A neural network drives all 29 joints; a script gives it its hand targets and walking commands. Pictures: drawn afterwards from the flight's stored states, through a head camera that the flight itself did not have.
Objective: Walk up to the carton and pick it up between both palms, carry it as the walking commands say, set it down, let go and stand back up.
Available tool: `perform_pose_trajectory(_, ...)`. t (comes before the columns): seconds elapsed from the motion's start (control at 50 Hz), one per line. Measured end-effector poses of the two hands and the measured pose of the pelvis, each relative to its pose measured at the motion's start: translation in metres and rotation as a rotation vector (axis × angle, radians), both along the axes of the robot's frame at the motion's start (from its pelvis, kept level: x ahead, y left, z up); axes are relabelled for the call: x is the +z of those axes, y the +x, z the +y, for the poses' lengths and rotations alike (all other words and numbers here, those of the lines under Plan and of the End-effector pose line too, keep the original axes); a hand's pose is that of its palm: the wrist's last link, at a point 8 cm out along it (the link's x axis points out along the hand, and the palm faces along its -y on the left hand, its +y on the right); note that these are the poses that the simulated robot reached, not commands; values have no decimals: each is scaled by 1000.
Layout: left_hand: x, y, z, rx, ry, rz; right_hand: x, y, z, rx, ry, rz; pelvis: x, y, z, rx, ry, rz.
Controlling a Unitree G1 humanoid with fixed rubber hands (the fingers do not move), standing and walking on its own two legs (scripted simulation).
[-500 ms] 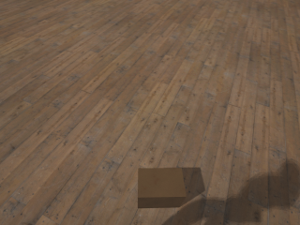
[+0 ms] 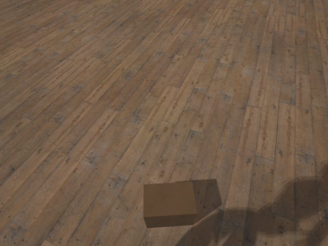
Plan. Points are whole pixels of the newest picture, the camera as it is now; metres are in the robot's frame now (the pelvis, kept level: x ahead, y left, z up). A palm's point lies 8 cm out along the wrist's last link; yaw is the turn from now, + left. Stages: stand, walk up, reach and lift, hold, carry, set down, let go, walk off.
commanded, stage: walk up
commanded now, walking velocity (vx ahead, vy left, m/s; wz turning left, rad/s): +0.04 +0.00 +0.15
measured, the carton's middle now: (169, 205) +0.42 +0.00 -0.66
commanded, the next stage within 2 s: stand in 1.38 s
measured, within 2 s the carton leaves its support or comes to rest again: neither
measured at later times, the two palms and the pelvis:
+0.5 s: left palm out of the picture +0.00 +0.19 -0.14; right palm out of the picture +0.03 -0.22 -0.13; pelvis +0.03 -0.01 +0.01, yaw +0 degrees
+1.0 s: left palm out of the picture -0.01 +0.21 -0.14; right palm out of the picture +0.07 -0.22 -0.14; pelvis +0.03 -0.01 +0.00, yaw +6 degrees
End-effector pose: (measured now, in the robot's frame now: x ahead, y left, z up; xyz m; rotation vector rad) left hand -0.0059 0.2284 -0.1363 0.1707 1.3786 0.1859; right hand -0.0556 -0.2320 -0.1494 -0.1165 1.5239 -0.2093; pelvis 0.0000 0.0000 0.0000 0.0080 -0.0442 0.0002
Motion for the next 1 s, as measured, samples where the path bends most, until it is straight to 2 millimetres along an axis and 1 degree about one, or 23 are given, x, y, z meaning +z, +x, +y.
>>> perform_pose_trajectory(0.08,2,8,-29,20,-36,-10,1,23,1,24,34,-21,5,4,-7,15,-3,11)
perform_pose_trajectory(0.14,1,11,-31,42,-28,-11,2,45,3,45,43,-57,6,7,-11,25,-6,19)
perform_pose_trajectory(0.2,-5,14,-33,42,-46,-9,2,67,9,63,36,-107,4,10,-11,21,-26,21)
perform_pose_trajectory(0.24,-10,15,-33,52,-62,-3,3,77,11,66,27,-130,2,11,-10,26,-29,18)
perform_pose_trajectory(0.32,-9,16,-34,67,-77,7,13,84,10,65,9,-145,8,18,-11,14,-12,21)
perform_pose_trajectory(0.42,-7,12,-37,58,-89,37,16,87,12,56,8,-142,11,24,-10,8,-6,16)
perform_pose_trajectory(0.6,-5,3,-43,60,-104,90,14,75,22,33,32,-96,12,30,-6,6,-7,18)
perform_pose_trajectory(0.7,-8,4,-35,93,-76,80,11,74,24,51,41,-75,9,29,-6,44,-7,23)
perform_pose_trajectory(0.8,-8,5,-25,117,-42,60,7,84,21,80,37,-88,6,29,-7,69,-5,29)
perform_pose_trajectory(0.94,-6,2,-19,148,-17,39,6,113,11,124,17,-150,4,28,-8,91,-13,31)
perform_pose_trajectory(1.0,-8,-1,-18,161,-20,39,6,121,9,150,9,-168,2,26,-6,100,-18,32)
